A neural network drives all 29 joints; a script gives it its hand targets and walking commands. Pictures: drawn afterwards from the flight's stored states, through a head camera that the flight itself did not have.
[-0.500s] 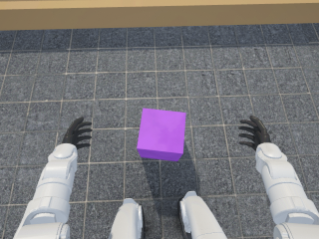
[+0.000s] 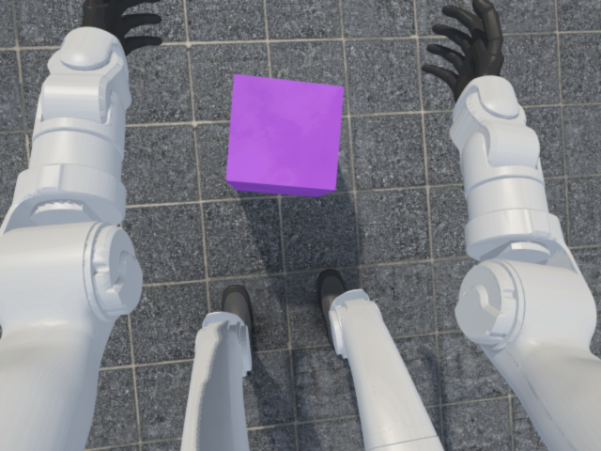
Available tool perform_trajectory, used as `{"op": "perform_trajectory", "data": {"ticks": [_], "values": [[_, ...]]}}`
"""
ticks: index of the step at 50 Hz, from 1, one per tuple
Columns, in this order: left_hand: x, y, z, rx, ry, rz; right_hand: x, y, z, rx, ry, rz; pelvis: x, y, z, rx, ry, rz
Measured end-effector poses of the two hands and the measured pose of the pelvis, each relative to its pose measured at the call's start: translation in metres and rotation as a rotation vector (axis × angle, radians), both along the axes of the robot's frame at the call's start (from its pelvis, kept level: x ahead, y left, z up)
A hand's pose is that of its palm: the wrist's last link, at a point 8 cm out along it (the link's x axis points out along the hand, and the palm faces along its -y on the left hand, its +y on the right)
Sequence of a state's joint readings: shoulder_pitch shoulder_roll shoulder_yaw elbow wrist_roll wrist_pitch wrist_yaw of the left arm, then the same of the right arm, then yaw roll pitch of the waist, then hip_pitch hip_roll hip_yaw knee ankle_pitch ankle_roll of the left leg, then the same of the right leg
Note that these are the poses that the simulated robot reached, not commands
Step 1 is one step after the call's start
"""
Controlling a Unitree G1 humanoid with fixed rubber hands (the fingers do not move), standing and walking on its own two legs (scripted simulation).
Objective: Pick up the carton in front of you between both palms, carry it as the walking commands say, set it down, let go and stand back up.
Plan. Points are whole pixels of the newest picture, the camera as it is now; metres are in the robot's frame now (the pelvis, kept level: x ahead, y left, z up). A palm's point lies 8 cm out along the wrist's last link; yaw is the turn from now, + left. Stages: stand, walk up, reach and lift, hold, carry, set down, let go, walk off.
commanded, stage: reach and lift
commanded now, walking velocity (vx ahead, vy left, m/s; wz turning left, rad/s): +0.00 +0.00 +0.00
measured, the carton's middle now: (282, 145) +0.53 -0.05 -0.53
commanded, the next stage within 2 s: none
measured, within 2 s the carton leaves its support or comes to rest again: leaves its support in 1.82 s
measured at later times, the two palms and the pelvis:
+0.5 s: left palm (174, 113) +0.56 +0.13 -0.32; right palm (404, 134) +0.48 -0.25 -0.31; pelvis +0.00 +0.00 -0.15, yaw -3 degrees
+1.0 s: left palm (193, 134) +0.56 +0.13 -0.46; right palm (370, 146) +0.49 -0.23 -0.46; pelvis -0.03 +0.00 -0.27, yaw -3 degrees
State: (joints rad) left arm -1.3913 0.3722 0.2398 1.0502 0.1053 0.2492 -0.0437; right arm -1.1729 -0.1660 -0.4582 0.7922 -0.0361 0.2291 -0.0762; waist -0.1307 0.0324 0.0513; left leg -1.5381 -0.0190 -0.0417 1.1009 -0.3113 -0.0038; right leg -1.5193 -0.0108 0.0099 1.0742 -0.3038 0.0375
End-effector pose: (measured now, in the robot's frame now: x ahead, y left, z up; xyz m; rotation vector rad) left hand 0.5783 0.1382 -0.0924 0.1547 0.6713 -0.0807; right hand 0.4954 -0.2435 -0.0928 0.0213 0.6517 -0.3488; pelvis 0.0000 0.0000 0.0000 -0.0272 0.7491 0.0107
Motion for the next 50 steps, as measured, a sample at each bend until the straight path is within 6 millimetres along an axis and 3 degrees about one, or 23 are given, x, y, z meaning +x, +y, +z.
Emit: {"op": "perform_trajectory", "data": {"ticks": [7,12,18,27,32,37,45,50], "values": [[0.009,-0.007,-0.035,-0.012,-0.007,0.003,0.007,0.003,-0.032,0.002,-0.001,-0.003,0.020,0.000,-0.007,-0.006,0.109,-0.007],[0.001,-0.012,-0.076,-0.018,0.013,0.010,0.001,0.002,-0.069,0.005,0.023,-0.011,0.026,-0.001,-0.029,-0.012,0.175,-0.015],[-0.009,-0.016,-0.144,-0.009,0.027,0.019,-0.007,-0.001,-0.134,0.004,0.045,-0.017,0.018,-0.001,-0.080,-0.011,0.208,-0.025],[-0.013,-0.008,-0.240,0.006,0.003,0.035,-0.012,-0.002,-0.233,0.000,0.038,-0.013,-0.012,0.003,-0.172,-0.015,0.139,-0.034],[-0.011,-0.009,-0.273,-0.001,0.000,0.037,-0.009,-0.001,-0.268,0.007,0.038,-0.009,-0.027,0.004,-0.213,-0.019,0.073,-0.036],[-0.012,-0.013,-0.304,-0.004,0.024,0.033,-0.007,0.004,-0.301,0.020,0.062,0.003,-0.036,0.004,-0.239,-0.021,0.024,-0.038],[-0.019,-0.012,-0.357,-0.004,0.059,0.035,-0.007,0.011,-0.353,0.028,0.105,0.024,-0.036,0.002,-0.264,-0.017,-0.054,-0.040],[-0.015,-0.012,-0.370,-0.002,0.048,0.026,-0.002,0.012,-0.366,0.026,0.101,0.028,-0.030,0.001,-0.273,-0.016,-0.078,-0.041]]}}
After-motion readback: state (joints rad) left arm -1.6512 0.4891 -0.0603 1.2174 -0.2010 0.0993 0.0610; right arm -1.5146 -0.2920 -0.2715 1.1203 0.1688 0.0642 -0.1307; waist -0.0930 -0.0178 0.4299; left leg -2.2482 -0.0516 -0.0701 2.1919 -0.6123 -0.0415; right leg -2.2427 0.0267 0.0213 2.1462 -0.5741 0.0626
